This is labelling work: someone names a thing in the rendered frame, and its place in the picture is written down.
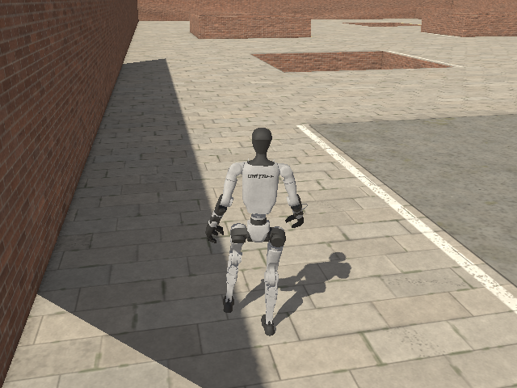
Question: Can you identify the right robot shin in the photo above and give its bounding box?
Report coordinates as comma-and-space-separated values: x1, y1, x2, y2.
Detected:
265, 272, 279, 325

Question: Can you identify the robot right hand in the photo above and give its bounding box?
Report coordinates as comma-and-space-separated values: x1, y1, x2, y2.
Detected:
285, 214, 304, 228

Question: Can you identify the robot right upper arm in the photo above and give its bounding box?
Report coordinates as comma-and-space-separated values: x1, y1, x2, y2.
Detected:
277, 163, 300, 206

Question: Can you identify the robot left thigh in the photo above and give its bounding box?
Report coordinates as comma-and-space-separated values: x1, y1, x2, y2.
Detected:
230, 223, 247, 265

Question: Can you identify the robot left forearm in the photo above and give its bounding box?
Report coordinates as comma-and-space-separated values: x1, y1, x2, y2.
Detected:
208, 194, 227, 227

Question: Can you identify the robot right forearm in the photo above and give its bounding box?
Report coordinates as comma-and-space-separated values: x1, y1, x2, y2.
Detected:
291, 194, 303, 219

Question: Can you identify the robot left hand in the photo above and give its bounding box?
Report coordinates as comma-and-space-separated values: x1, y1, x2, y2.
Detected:
205, 224, 224, 243

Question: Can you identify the robot left upper arm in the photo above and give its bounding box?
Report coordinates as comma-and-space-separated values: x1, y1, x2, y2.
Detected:
220, 162, 244, 207

